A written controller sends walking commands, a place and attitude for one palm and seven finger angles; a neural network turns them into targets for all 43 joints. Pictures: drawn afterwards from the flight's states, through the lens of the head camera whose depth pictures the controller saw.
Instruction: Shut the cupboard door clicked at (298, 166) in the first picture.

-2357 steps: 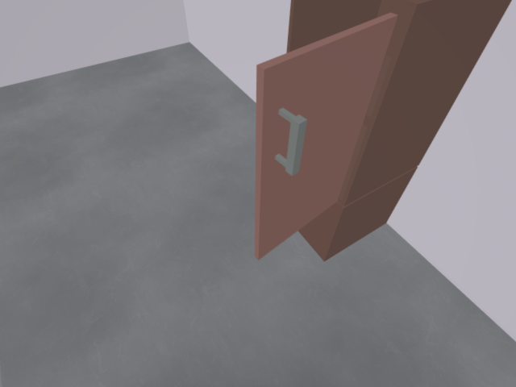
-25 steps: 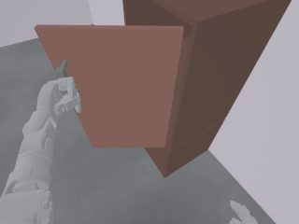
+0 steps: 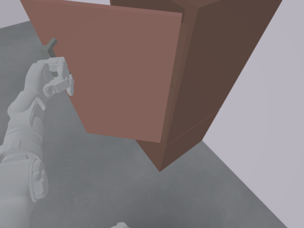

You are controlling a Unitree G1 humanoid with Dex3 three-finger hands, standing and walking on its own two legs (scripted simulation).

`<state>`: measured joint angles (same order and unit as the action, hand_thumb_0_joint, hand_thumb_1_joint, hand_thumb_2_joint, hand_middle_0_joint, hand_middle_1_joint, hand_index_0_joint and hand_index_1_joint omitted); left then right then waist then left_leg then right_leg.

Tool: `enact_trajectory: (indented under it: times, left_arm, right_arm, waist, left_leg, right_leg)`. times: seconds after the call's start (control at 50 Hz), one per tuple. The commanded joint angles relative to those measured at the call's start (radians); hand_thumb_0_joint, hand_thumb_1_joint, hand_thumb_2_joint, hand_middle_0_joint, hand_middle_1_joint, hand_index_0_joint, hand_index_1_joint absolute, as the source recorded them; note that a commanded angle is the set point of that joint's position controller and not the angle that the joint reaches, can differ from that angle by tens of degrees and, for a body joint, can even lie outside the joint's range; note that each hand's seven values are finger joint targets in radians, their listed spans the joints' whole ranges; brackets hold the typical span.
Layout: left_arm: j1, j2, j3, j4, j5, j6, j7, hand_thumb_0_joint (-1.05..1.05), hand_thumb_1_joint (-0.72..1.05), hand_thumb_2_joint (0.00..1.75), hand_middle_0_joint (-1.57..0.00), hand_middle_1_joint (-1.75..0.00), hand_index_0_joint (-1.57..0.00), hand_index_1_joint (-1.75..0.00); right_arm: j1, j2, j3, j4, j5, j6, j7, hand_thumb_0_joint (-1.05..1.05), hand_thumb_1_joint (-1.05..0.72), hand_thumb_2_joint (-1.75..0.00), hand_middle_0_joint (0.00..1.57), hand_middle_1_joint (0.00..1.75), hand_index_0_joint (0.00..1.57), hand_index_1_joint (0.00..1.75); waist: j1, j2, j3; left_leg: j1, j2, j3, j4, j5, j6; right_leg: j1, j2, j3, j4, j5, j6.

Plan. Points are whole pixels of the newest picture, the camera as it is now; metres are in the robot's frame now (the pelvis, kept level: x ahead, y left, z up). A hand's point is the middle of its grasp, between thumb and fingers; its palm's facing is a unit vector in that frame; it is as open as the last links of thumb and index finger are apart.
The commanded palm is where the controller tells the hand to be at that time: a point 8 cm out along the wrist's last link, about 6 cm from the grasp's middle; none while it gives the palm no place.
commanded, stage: push the door shut along its arc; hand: left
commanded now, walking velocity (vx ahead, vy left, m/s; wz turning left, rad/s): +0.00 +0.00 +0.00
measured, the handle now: (58, 63) +0.53 +0.24 +0.12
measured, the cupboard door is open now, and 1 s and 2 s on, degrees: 46 32 23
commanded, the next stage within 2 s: pull the fist back off the door in 1.10 s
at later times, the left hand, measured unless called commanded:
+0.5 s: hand (84, 66) +0.51 +0.17 +0.13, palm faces -0.25 -0.97 +0.01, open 3.1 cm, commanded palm +0.51 +0.22 +0.12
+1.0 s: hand (96, 56) +0.55 +0.14 +0.14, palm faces -0.33 -0.95 +0.00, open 3.1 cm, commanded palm +0.56 +0.17 +0.12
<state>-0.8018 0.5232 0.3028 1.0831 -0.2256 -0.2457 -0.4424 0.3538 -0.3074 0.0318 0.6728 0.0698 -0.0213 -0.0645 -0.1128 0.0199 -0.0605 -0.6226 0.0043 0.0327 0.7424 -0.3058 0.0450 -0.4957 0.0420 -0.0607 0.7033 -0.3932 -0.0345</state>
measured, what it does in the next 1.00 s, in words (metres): stands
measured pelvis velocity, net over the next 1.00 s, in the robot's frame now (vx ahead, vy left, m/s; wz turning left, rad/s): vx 0.00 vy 0.00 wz -0.02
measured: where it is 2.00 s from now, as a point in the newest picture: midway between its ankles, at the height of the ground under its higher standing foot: outside the picture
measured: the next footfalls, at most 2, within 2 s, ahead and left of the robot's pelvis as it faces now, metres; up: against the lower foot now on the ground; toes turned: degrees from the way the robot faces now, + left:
none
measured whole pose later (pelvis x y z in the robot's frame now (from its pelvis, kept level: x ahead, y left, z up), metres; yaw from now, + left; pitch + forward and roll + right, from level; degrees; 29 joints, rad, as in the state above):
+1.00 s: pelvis +0.00 +0.00 -0.02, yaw -1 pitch +20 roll -3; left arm -1.24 0.66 0.26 1.35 -0.12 -0.19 -0.53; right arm 0.41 -0.31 0.03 0.71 0.02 -0.03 -0.05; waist -0.22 0.04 -0.08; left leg -0.89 0.03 0.02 0.90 -0.36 0.04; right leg -0.75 0.07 -0.07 0.84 -0.44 -0.04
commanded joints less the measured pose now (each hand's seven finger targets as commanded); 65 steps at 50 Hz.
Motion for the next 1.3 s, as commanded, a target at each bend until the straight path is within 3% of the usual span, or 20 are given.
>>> enact_trajectory:
  times: [0.0,0.02,0.12,0.16,0.2,0.28,0.36,0.42,0.52,0.62,0.68,0.74,0.86,0.98,1.1,1.18,1.2,1.22,1.26,1.28]
  left_arm:
    - [-0.542,0.216,0.008,-0.173,-0.004,-0.062,-0.013,0.00,0.90,0.90,-1.30,-1.50,-1.30,-1.50]
    - [-0.551,0.235,0.024,-0.176,0.000,-0.066,-0.013,0.00,0.90,0.90,-1.30,-1.50,-1.30,-1.50]
    - [-0.611,0.176,-0.021,-0.164,0.001,-0.072,-0.021,0.00,0.90,0.90,-1.30,-1.50,-1.30,-1.50]
    - [-0.620,0.217,0.009,-0.128,0.008,-0.068,-0.014,0.00,0.90,0.90,-1.30,-1.50,-1.30,-1.50]
    - [-0.663,0.198,-0.012,-0.090,0.016,-0.056,-0.011,0.00,0.90,0.90,-1.30,-1.50,-1.30,-1.50]
    - [-0.711,0.242,0.025,-0.113,0.033,-0.073,0.000,0.00,0.90,0.90,-1.30,-1.50,-1.30,-1.50]
    - [-0.720,0.266,0.036,-0.075,0.043,-0.073,-0.011,0.00,0.90,0.90,-1.30,-1.50,-1.30,-1.50]
    - [-0.766,0.234,0.004,-0.044,0.048,-0.061,-0.024,0.00,0.90,0.90,-1.30,-1.50,-1.30,-1.50]
    - [-0.813,0.299,0.032,-0.006,0.056,-0.050,-0.045,0.00,0.90,0.90,-1.30,-1.50,-1.30,-1.50]
    - [-0.854,0.302,0.024,-0.005,0.063,-0.044,-0.064,0.00,0.90,0.90,-1.30,-1.50,-1.30,-1.50]
    - [-0.859,0.296,0.018,0.026,0.064,-0.031,-0.073,0.00,0.90,0.90,-1.30,-1.50,-1.30,-1.50]
    - [-0.897,0.344,0.038,0.049,0.069,-0.018,-0.076,0.00,0.90,0.90,-1.30,-1.50,-1.30,-1.50]
    - [-0.952,0.317,-0.005,0.064,0.085,-0.004,-0.081,0.00,0.90,0.90,-1.30,-1.50,-1.30,-1.50]
    - [-1.015,0.300,-0.021,0.033,0.081,0.007,-0.098,0.00,0.90,0.90,-1.30,-1.50,-1.30,-1.50]
    - [-1.057,0.264,-0.063,0.113,0.091,0.047,-0.096,0.00,0.90,0.90,-1.30,-1.50,-1.30,-1.50]
    - [-1.117,0.252,-0.078,0.056,0.096,0.030,-0.098,0.00,0.90,0.90,-1.30,-1.50,-1.30,-1.50]
    - [-1.124,0.303,0.153,0.081,0.041,0.073,0.103,0.00,0.90,0.90,-1.30,-1.50,-1.30,-1.50]
    - [-1.091,0.256,0.107,0.078,0.069,0.089,0.201,0.00,0.90,0.90,-1.30,-1.50,-1.30,-1.50]
    - [-1.010,0.199,0.125,0.058,0.086,0.091,0.318,0.00,0.90,0.90,-1.30,-1.50,-1.30,-1.50]
    - [-0.993,0.170,0.116,-0.012,0.109,0.081,0.385,0.00,0.90,0.90,-1.30,-1.50,-1.30,-1.50]
  right_arm:
    - [0.067,-0.169,-0.067,-0.081,-0.007,-0.027,-0.008,0.00,-0.90,-0.90,0.20,0.30,0.20,0.30]
    - [0.074,-0.172,-0.071,-0.078,-0.010,-0.026,-0.007,0.00,-0.90,-0.90,0.20,0.30,0.20,0.30]
    - [0.091,-0.176,-0.076,-0.069,-0.017,-0.028,0.000,0.00,-0.90,-0.90,0.20,0.30,0.20,0.30]
    - [0.101,-0.181,-0.075,-0.062,-0.020,-0.021,-0.002,0.00,-0.90,-0.90,0.20,0.30,0.20,0.30]
    - [0.111,-0.182,-0.074,-0.055,-0.020,-0.020,-0.001,0.00,-0.90,-0.90,0.20,0.30,0.20,0.30]
    - [0.131,-0.187,-0.076,-0.056,-0.032,-0.024,0.005,0.00,-0.90,-0.90,0.20,0.30,0.20,0.30]
    - [0.143,-0.189,-0.075,-0.050,-0.035,-0.018,0.006,0.00,-0.90,-0.90,0.20,0.30,0.20,0.30]
    - [0.152,-0.193,-0.077,-0.048,-0.036,-0.015,0.007,0.00,-0.90,-0.90,0.20,0.30,0.20,0.30]
    - [0.172,-0.202,-0.073,-0.039,-0.039,-0.017,0.001,0.00,-0.90,-0.90,0.20,0.30,0.20,0.30]
    - [0.188,-0.203,-0.075,-0.029,-0.045,-0.022,0.000,0.00,-0.90,-0.90,0.20,0.30,0.20,0.30]
    - [0.194,-0.204,-0.075,-0.026,-0.046,-0.022,-0.001,0.00,-0.90,-0.90,0.20,0.30,0.20,0.30]
    - [0.208,-0.209,-0.071,-0.018,-0.045,-0.019,-0.004,0.00,-0.90,-0.90,0.20,0.30,0.20,0.30]
    - [0.209,-0.207,-0.070,-0.006,-0.051,-0.022,-0.002,0.00,-0.90,-0.90,0.20,0.30,0.20,0.30]
    - [0.221,-0.211,-0.078,0.021,-0.055,-0.033,0.000,0.00,-0.90,-0.90,0.20,0.30,0.20,0.30]
    - [0.214,-0.206,-0.065,0.049,-0.058,-0.038,-0.007,0.00,-0.90,-0.90,0.20,0.30,0.20,0.30]
    - [0.224,-0.208,-0.072,0.060,-0.060,-0.048,-0.004,0.00,-0.90,-0.90,0.20,0.30,0.20,0.30]
    - [0.282,-0.154,-0.057,0.016,-0.065,-0.052,0.018,0.00,-0.90,-0.90,0.20,0.30,0.20,0.30]
    - [0.296,-0.156,-0.055,0.007,-0.070,-0.054,0.040,0.00,-0.90,-0.90,0.20,0.30,0.20,0.30]
    - [0.323,-0.151,-0.072,-0.004,-0.090,-0.052,0.067,0.00,-0.90,-0.90,0.20,0.30,0.20,0.30]
    - [0.327,-0.146,-0.074,-0.016,-0.103,-0.047,0.084,0.00,-0.90,-0.90,0.20,0.30,0.20,0.30]
  waist:
    - [-0.040,0.080,-0.362]
    - [-0.036,0.099,-0.375]
    - [-0.055,0.121,-0.401]
    - [-0.056,0.080,-0.398]
    - [-0.076,0.055,-0.362]
    - [-0.065,0.121,-0.456]
    - [-0.069,0.099,-0.456]
    - [-0.093,0.090,-0.422]
    - [-0.101,0.095,-0.435]
    - [-0.104,0.142,-0.474]
    - [-0.117,0.116,-0.478]
    - [-0.121,0.107,-0.471]
    - [-0.142,0.114,-0.461]
    - [-0.154,0.163,-0.526]
    - [-0.179,0.138,-0.462]
    - [-0.189,0.190,-0.532]
    - [-0.142,0.220,-0.533]
    - [-0.143,0.223,-0.569]
    - [-0.135,0.154,-0.607]
    - [-0.122,0.193,-0.626]
  left_leg:
    - [0.395,0.008,-0.103,-0.034,0.243,0.004]
    - [0.414,0.013,-0.110,-0.030,0.256,0.000]
    - [0.477,0.023,-0.141,-0.017,0.293,-0.010]
    - [0.446,0.024,-0.137,-0.010,0.299,-0.006]
    - [0.420,0.027,-0.143,-0.014,0.258,-0.006]
    - [0.477,0.029,-0.160,0.006,0.326,-0.015]
    - [0.451,0.029,-0.151,0.025,0.355,-0.012]
    - [0.427,0.031,-0.153,0.027,0.302,-0.011]
    - [0.391,0.029,-0.148,0.044,0.295,-0.007]
    - [0.410,0.030,-0.150,0.068,0.324,-0.008]
    - [0.387,0.027,-0.140,0.079,0.325,-0.003]
    - [0.331,0.021,-0.125,0.092,0.317,0.004]
    - [0.302,0.022,-0.119,0.117,0.288,0.007]
    - [0.347,0.026,-0.124,0.155,0.342,0.007]
    - [0.257,0.022,-0.110,0.174,0.285,0.014]
    - [0.312,0.027,-0.114,0.207,0.345,0.015]
    - [0.236,0.039,-0.130,0.183,0.344,0.005]
    - [0.250,0.037,-0.134,0.162,0.367,-0.004]
    - [0.286,0.040,-0.146,0.162,0.444,-0.009]
    - [0.309,0.039,-0.139,0.161,0.484,-0.013]
  right_leg:
    - [-0.096,-0.007,0.059,-0.087,0.300,0.014]
    - [-0.111,-0.006,0.055,-0.082,0.295,0.011]
    - [-0.191,0.003,0.038,-0.067,0.269,0.006]
    - [-0.181,0.004,0.036,-0.060,0.275,0.007]
    - [-0.211,0.003,0.035,-0.062,0.243,0.009]
    - [-0.224,0.004,0.035,-0.038,0.266,0.004]
    - [-0.222,0.008,0.036,-0.028,0.292,0.005]
    - [-0.266,0.011,0.034,-0.032,0.258,0.010]
    - [-0.259,0.011,0.040,-0.023,0.265,0.009]
    - [-0.291,0.015,0.038,-0.009,0.269,0.008]
    - [-0.289,0.019,0.038,-0.006,0.281,0.012]
    - [-0.262,0.018,0.042,0.005,0.302,0.013]
    - [-0.293,0.023,0.044,0.010,0.284,0.019]
    - [-0.339,0.031,0.037,0.035,0.308,0.017]
    - [-0.354,0.033,0.030,0.043,0.281,0.020]
    - [-0.399,0.037,0.029,0.070,0.306,0.018]
    - [-0.334,0.020,0.051,0.036,0.301,0.012]
    - [-0.303,0.021,0.048,0.048,0.322,0.019]
    - [-0.292,0.026,0.031,0.064,0.362,0.027]
    - [-0.287,0.027,0.030,0.068,0.384,0.026]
